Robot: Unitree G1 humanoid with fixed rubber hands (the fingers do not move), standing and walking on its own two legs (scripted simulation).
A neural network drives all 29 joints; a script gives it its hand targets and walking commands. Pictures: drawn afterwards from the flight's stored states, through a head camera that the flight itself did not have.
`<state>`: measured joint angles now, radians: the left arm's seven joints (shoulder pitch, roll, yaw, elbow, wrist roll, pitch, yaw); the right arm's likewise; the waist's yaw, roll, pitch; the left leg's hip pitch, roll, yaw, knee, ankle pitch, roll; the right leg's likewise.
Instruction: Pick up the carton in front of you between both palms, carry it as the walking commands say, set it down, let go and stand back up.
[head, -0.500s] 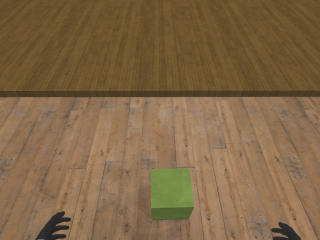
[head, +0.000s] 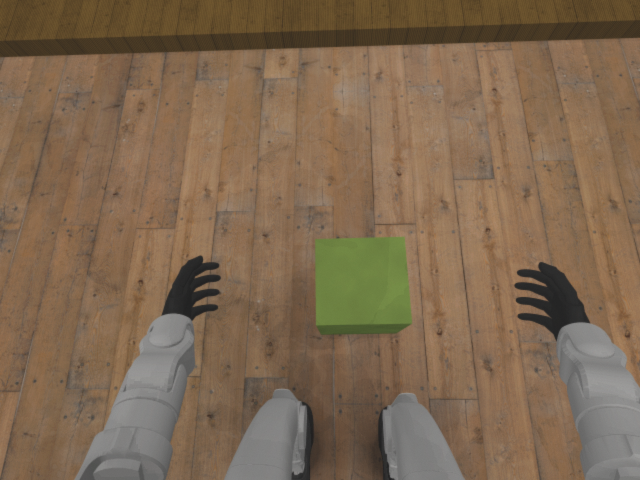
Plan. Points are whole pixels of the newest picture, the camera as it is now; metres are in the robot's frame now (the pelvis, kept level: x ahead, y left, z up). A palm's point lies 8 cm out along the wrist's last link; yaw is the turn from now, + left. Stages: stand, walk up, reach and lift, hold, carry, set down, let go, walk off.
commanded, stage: reach and lift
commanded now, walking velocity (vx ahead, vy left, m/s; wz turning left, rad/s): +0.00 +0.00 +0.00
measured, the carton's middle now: (359, 290) +0.43 -0.04 -0.59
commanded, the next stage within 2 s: none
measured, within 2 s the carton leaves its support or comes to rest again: neither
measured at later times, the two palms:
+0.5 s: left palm (250, 237) +0.44 +0.15 -0.18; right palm (483, 232) +0.45 -0.22 -0.18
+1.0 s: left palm (271, 273) +0.43 +0.16 -0.40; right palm (450, 272) +0.44 -0.23 -0.41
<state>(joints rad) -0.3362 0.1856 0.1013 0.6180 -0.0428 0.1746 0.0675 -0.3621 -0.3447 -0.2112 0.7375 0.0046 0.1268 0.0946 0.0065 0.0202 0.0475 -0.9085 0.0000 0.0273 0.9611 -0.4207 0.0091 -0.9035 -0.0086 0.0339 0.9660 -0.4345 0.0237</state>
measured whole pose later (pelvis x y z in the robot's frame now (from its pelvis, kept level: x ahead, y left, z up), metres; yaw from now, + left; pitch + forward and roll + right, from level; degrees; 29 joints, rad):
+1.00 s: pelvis -0.08 -0.01 -0.25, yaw +2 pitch +49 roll +3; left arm -1.17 0.21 0.23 0.87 -0.12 0.09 0.13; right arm -1.23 -0.39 -0.18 0.98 0.09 0.08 -0.03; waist 0.01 0.02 0.04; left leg -2.15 -0.04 -0.01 1.84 -0.55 -0.04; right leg -2.17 0.03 0.06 1.87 -0.56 0.03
